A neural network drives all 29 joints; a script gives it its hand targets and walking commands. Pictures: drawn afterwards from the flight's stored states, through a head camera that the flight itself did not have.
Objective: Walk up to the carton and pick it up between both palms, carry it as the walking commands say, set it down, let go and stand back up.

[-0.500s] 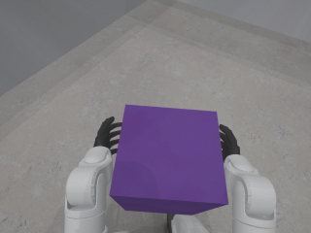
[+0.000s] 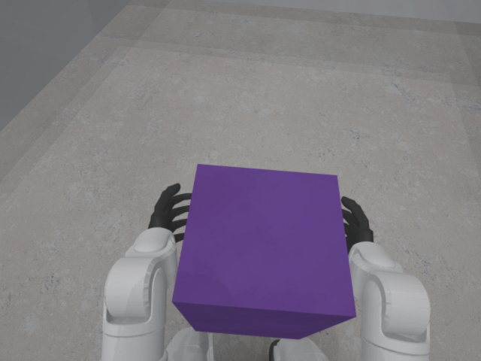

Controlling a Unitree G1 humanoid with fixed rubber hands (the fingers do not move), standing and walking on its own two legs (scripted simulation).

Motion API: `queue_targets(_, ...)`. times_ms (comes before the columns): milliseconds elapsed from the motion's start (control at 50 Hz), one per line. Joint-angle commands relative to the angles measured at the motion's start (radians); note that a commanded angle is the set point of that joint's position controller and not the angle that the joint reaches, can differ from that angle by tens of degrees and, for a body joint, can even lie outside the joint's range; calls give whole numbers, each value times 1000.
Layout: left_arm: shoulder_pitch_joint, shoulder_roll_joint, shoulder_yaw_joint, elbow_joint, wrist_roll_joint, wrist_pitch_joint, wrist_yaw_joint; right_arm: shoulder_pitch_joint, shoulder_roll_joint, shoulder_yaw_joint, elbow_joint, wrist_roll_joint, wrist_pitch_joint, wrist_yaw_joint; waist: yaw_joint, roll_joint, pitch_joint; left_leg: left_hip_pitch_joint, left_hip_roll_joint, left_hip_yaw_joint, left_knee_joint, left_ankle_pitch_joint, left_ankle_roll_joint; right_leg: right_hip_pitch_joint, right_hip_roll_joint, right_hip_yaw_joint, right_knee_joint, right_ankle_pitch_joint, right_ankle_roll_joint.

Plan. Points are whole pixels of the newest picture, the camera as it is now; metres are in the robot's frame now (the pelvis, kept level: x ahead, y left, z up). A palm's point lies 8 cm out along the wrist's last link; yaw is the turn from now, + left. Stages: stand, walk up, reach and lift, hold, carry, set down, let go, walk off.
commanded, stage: carry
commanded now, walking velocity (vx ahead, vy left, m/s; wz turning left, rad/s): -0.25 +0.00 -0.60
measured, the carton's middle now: (255, 264) +0.25 +0.00 +0.01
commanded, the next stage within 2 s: none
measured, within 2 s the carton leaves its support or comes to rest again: neither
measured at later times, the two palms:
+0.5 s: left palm (212, 331) +0.14 +0.05 +0.09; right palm out of the picture +0.05 -0.22 +0.09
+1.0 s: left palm out of the picture -0.02 +0.03 +0.10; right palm out of the picture -0.16 -0.21 +0.12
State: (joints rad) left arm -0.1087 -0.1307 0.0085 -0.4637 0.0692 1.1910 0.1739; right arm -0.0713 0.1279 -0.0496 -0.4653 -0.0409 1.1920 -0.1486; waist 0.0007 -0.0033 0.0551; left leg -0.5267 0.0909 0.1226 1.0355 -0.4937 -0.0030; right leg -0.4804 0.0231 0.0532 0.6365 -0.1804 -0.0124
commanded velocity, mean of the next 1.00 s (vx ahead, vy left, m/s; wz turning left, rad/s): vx -0.18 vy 0.00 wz -0.43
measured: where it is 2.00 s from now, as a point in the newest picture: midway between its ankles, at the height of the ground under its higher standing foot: outside the picture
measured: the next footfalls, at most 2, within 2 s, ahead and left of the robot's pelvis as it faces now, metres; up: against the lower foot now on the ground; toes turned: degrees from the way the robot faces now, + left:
left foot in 0.16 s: -0.06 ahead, +0.10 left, +0.00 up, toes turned +3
right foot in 0.50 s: -0.12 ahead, -0.15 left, +0.00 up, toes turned -18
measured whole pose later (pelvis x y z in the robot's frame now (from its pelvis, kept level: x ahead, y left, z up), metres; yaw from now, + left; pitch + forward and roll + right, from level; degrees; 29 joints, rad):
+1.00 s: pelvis -0.31 +0.03 +0.02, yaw -29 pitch +2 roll -3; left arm -0.10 -0.13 0.01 -0.46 0.07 1.20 0.17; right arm -0.06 0.13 -0.04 -0.46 -0.04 1.20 -0.16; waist 0.00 -0.02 -0.03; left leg -0.30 0.11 0.13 0.56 -0.29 0.03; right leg -0.54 0.05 -0.01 1.06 -0.29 0.03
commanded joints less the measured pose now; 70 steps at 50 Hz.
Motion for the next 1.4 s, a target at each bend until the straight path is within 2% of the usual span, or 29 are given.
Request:
queue_targets(0,-360,-959,-557,-163,-311,-53,-178,-545,987,714,-240,341,-59,141,21,-252,-407,134,-79,-96,-74,30,-20,113,-217,365,-428,-90,-36)
queue_targets(60,-353,-951,-566,-183,-323,-47,-176,-504,989,717,-234,337,-47,133,14,-344,-423,366,-125,-49,-332,23,-3,47,-167,327,-515,-115,29)
queue_targets(120,-358,-943,-590,-197,-311,-42,-158,-476,981,708,-221,352,-42,139,3,-274,-462,705,-102,38,-734,119,2,7,-78,215,-464,113,125)
queue_targets(140,-345,-972,-603,-186,-322,-40,-156,-456,983,696,-221,352,-46,143,6,-50,-462,744,61,-79,-827,138,31,-41,-10,97,-254,-50,113)
queue_targets(160,-376,-944,-634,-227,-330,-36,-156,-426,948,670,-196,321,-49,146,-8,322,-380,559,382,-305,-780,284,158,-132,127,-102,135,-223,123)
queue_targets(180,-448,-947,-639,-237,-339,-35,-156,-425,947,636,-183,312,-51,153,-5,377,-307,369,504,-291,-807,431,238,-182,56,-141,474,-358,94)
queue_targets(220,-460,-974,-641,-218,-343,-23,-161,-478,966,655,-227,321,-41,162,8,154,-265,295,385,-120,-679,650,199,-153,-3,-80,700,-275,52)
queue_targets(280,-458,-967,-646,-222,-346,-19,-149,-440,933,630,-207,303,-32,161,18,195,-296,468,239,64,-522,917,113,-166,6,-125,578,-199,70)
queue_targets(320,-444,-965,-649,-234,-353,-11,-141,-405,920,607,-222,305,-35,151,15,277,-359,585,245,51,-423,1164,90,-155,18,-165,393,-241,74)
queue_targets(420,-392,-950,-623,-163,-340,16,-136,-426,907,612,-226,294,-28,125,-3,302,-450,615,284,48,-317,1182,72,-11,3,-202,-59,-173,40)
queue_targets(460,-347,-951,-587,-122,-326,14,-143,-450,910,630,-225,310,-26,122,12,133,-436,411,264,74,-239,799,3,184,-38,-86,-260,126,10)
queue_targets(500,-333,-921,-569,-87,-318,-4,-154,-453,898,664,-220,299,-27,124,-8,-331,-474,-90,75,-4,18,-252,-102,482,-386,427,-104,1188,-135)
queue_targets(540,-322,-994,-565,-129,-340,-30,-162,-504,993,717,-256,345,-44,141,9,-267,-516,-74,19,-123,138,-162,-75,408,-318,362,-134,969,-131)
queue_targets(600,-385,-1020,-592,-184,-332,-57,-173,-555,1013,715,-277,360,-67,151,9,-129,-506,55,-10,-151,150,38,-37,203,-218,288,-270,168,-55)
queue_targets(640,-386,-990,-560,-163,-314,-57,-175,-581,1006,718,-259,362,-61,146,18,-215,-468,122,-59,-109,8,17,-34,156,-206,345,-398,-115,-23)
queue_targets(720,-382,-965,-586,-196,-315,-59,-167,-474,981,692,-209,329,-52,137,9,-266,-435,384,-143,-20,-372,13,-3,78,-144,289,-501,17,55)
queue_targets(760,-377,-955,-574,-184,-306,-53,-166,-486,983,701,-203,338,-39,144,9,-385,-469,614,-160,69,-610,7,11,54,-91,221,-589,-104,164)
queue_targets(780,-341,-948,-574,-164,-304,-41,-160,-451,974,695,-198,344,-36,140,-9,-276,-493,727,-117,67,-764,67,17,54,-41,131,-489,-104,193)
queue_targets(800,-377,-947,-602,-178,-314,-33,-160,-454,937,663,-195,322,-43,136,-25,67,-434,701,93,-117,-880,-50,90,-50,76,-34,-181,-135,218)
queue_targets(820,-394,-902,-615,-171,-301,-27,-153,-394,910,618,-114,290,-41,145,-23,435,-369,366,417,-432,-866,-113,217,-75,127,-152,319,-331,140)
queue_targets(860,-471,-961,-608,-192,-313,-30,-154,-483,956,655,-191,321,-37,164,-1,156,-230,210,396,-290,-824,119,182,-132,13,-79,543,-257,69)
queue_targets(880,-468,-975,-621,-186,-323,-26,-155,-477,950,659,-202,319,-33,169,3,125,-237,228,302,-184,-764,264,151,-116,1,-64,614,-215,55)
queue_targets(980,-457,-921,-632,-190,-323,-6,-120,-399,880,582,-160,294,-21,143,-7,288,-418,551,220,-81,-469,970,115,-105,2,-123,258,-255,79)
queue_targets(1080,-384,-883,-601,-122,-302,7,-117,-360,836,565,-106,270,-6,126,1,200,-471,426,208,-59,-428,681,41,184,-21,-163,-288,-10,52)
queue_targets(1120,-332,-862,-561,-84,-293,-6,-125,-381,844,590,-108,277,-13,119,-6,-107,-526,94,90,-37,-272,144,-55,447,-317,269,-236,471,-35)
queue_targets(1140,-356,-900,-570,-79,-301,-11,-130,-439,854,630,-162,288,-11,128,0,-281,-493,21,39,-45,-251,-97,-72,407,-364,299,-202,571,-100)
queue_targets(1260,-372,-934,-565,-116,-295,-33,-140,-465,916,652,-149,323,-21,146,2,-143,-416,242,-36,-40,-341,102,-18,99,-226,148,-308,-78,-50)
queue_targets(1320,-380,-914,-554,-95,-292,-24,-139,-498,890,652,-144,312,-5,139,-7,-169,-379,396,1,-40,-567,178,-17,35,-187,122,-291,-142,-22)
queue_targets(1380,-386,-912,-567,-96,-284,-11,-131,-493,879,634,-120,313,-6,147,2,98,-336,287,161,-223,-714,-31,44,34,-81,1,-161,-119,10)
